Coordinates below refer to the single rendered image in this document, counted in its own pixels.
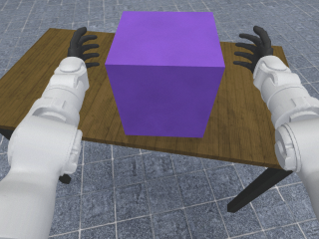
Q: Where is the left robot hand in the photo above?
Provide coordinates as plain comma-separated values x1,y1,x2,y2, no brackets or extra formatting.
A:
67,27,100,69

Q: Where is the table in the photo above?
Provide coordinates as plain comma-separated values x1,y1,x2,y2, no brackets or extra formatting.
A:
0,28,293,213

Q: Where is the right robot forearm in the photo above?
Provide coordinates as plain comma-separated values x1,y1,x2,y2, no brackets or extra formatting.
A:
252,55,319,129

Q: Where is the left robot forearm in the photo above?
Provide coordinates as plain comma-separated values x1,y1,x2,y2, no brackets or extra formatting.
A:
7,57,90,166

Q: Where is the robot right upper arm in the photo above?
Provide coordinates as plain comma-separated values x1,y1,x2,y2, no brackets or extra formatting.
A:
274,118,319,223

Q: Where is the robot left upper arm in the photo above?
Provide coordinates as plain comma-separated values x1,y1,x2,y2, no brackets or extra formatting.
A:
0,115,83,239

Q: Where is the carton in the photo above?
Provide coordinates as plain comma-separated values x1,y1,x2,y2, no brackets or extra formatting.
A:
105,11,225,138

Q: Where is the right robot hand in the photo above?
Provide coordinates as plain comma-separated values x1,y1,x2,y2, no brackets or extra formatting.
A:
233,25,274,74

